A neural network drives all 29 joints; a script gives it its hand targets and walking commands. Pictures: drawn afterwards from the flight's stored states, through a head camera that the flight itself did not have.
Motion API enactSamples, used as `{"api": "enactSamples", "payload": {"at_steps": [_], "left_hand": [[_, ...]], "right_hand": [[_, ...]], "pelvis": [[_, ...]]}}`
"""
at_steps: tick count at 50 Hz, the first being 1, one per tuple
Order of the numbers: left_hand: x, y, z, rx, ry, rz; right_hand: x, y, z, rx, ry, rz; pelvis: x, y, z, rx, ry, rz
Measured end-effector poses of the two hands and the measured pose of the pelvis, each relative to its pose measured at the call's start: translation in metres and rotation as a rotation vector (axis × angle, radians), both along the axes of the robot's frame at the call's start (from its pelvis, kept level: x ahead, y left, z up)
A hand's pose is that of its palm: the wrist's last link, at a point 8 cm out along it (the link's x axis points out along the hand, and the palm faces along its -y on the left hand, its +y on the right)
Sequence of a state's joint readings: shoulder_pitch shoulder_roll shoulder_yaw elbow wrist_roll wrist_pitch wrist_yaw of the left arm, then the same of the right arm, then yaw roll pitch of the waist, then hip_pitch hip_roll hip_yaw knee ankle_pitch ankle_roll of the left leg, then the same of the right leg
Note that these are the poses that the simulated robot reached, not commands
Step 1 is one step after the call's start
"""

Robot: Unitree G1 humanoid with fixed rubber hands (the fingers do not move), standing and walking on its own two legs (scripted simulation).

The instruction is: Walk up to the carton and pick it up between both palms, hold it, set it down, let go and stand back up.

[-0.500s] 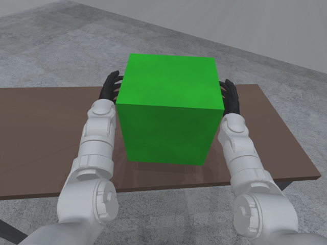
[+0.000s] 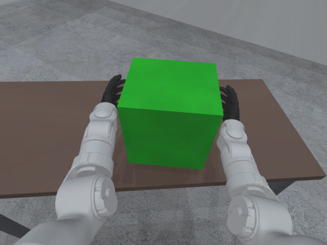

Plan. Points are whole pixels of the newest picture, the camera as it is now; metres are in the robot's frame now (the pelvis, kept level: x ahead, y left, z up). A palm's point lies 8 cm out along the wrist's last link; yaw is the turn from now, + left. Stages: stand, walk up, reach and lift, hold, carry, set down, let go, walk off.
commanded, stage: set down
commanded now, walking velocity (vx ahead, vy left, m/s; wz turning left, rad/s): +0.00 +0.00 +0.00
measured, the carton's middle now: (169, 116) +0.42 -0.02 +0.07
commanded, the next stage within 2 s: none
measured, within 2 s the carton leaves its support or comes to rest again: rests again in 0.88 s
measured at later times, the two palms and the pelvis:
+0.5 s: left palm (112, 109) +0.43 +0.14 +0.09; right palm (226, 123) +0.38 -0.16 +0.08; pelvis +0.01 +0.00 +0.00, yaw +0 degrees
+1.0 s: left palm (113, 115) +0.43 +0.14 +0.06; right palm (224, 129) +0.37 -0.17 +0.06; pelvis +0.00 +0.00 +0.00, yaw +0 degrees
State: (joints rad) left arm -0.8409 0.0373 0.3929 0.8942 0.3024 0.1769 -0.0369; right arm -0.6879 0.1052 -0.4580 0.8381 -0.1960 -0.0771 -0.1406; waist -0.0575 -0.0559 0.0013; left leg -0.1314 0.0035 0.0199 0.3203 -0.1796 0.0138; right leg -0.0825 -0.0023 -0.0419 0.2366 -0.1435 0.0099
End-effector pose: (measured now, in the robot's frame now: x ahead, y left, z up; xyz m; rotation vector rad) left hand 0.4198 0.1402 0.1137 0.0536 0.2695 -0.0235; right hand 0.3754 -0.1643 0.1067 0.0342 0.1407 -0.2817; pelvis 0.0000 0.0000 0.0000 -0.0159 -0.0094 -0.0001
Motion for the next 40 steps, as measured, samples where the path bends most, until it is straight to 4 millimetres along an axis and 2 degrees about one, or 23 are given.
{"api": "enactSamples", "payload": {"at_steps": [19, 40], "left_hand": [[0.009, 0.002, -0.025, -0.005, 0.037, -0.005], [0.008, -0.003, -0.039, -0.010, 0.043, -0.013]], "right_hand": [[0.006, 0.002, -0.024, 0.001, 0.037, -0.009], [0.002, -0.002, -0.038, -0.015, 0.046, -0.018]], "pelvis": [[0.007, 0.000, 0.000, -0.001, 0.052, -0.004], [0.005, -0.001, -0.001, 0.002, 0.086, -0.008]]}}
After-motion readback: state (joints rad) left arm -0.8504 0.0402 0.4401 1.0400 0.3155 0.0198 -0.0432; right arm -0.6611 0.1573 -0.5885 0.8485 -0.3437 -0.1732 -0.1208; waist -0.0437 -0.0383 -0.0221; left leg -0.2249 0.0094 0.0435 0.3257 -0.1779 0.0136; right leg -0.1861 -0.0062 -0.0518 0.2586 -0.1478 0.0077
